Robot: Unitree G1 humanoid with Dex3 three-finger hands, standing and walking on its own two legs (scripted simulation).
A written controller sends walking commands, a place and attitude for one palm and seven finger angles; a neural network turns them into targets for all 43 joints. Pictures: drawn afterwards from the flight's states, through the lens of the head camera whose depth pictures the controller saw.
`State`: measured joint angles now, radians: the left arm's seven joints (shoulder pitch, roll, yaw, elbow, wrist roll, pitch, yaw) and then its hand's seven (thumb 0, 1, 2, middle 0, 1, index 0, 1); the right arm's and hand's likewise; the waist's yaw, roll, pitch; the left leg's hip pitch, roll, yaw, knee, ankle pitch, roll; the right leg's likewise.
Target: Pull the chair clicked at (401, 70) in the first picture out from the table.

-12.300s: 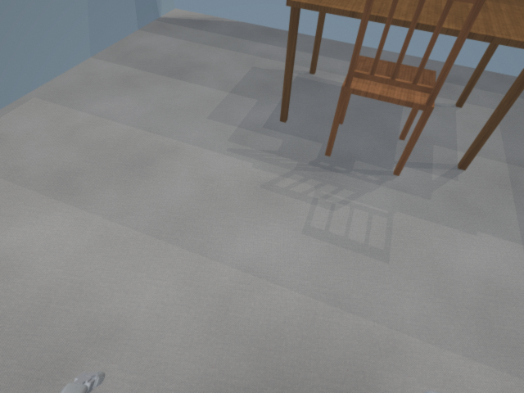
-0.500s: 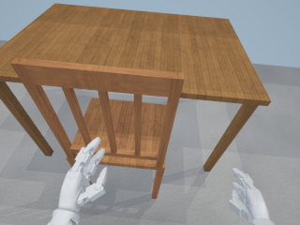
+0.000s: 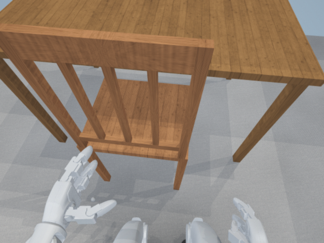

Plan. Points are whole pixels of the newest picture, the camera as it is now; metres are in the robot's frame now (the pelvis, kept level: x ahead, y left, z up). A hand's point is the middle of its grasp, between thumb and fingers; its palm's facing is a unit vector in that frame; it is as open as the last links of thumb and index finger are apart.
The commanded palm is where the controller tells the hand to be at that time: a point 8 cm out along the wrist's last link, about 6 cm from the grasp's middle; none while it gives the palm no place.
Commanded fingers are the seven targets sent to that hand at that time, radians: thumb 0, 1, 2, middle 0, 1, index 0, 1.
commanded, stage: raise the hand toward the chair's back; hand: left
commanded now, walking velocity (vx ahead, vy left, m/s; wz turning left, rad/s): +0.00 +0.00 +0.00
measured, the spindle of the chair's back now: (120, 111) +0.45 +0.14 +0.02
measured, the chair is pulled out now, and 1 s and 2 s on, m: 0.00 0.00 0.00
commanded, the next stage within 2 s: aim the fingers beside a spindle in 1.26 s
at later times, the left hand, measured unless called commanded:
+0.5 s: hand (70, 183) +0.24 +0.21 +0.05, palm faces -0.02 -1.00 -0.07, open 16.6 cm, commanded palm +0.22 +0.26 +0.05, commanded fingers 0.00 -0.50 0.30 -0.06 -0.08 -0.06 -0.08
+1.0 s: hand (63, 173) +0.26 +0.23 +0.05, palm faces -0.09 -0.99 -0.04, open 16.9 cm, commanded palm +0.24 +0.28 +0.06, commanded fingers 0.00 -0.50 0.30 -0.06 -0.08 -0.06 -0.08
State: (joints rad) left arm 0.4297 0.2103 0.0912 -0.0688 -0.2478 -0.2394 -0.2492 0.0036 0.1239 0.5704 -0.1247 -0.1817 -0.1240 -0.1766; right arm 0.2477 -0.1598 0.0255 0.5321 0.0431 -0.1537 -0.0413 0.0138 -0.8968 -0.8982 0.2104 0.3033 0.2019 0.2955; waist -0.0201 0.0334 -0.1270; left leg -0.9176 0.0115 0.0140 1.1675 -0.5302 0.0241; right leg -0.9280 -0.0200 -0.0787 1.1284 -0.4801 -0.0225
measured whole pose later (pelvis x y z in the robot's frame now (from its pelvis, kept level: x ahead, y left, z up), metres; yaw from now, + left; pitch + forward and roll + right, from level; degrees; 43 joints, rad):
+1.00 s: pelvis +0.02 +0.02 +0.02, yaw +0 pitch +16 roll -4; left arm 0.31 0.30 0.23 0.06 -0.30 -0.37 -0.37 -0.02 -0.50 0.31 -0.06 -0.08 -0.06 -0.08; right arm 0.25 -0.24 0.00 0.55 0.03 -0.23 -0.03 0.01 -0.90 -0.90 0.21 0.30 0.20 0.30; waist -0.04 0.02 -0.13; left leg -0.84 0.01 0.00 1.09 -0.53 0.05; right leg -0.82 -0.02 -0.09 1.00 -0.45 0.01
